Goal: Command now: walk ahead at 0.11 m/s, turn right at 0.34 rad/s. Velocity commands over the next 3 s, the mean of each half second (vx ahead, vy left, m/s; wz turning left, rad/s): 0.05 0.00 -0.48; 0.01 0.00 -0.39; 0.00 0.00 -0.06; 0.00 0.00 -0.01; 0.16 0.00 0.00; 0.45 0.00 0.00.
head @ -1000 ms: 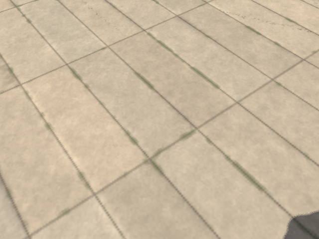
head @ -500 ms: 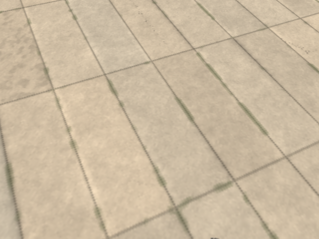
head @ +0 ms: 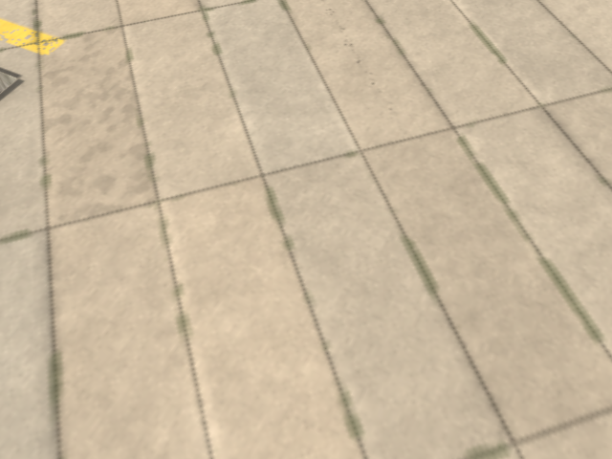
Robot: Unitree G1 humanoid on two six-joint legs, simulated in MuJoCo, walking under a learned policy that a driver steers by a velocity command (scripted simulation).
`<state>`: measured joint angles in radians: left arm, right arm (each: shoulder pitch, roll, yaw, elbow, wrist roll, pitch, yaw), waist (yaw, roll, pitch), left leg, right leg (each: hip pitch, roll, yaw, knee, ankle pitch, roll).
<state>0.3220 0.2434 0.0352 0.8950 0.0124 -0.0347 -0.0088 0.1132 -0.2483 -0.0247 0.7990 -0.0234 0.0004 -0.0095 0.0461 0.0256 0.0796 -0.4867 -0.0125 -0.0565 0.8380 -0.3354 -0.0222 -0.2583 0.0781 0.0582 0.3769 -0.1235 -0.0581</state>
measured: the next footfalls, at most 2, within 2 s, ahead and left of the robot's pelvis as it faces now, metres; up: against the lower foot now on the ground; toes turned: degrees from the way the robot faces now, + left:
left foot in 0.14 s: +0.10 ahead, +0.11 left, +0.00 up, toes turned -8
right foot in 0.58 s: -0.02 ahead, -0.09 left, +0.00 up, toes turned -23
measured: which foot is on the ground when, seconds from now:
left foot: up 0.00-0.12, down 0.14-0.58, up 0.60-1.00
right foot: down 0.00-0.14, up 0.16-0.56, down 0.58-1.00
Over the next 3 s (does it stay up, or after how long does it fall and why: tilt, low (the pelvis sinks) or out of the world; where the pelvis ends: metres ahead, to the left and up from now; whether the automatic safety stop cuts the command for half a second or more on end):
stays up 0.26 -0.17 -0.03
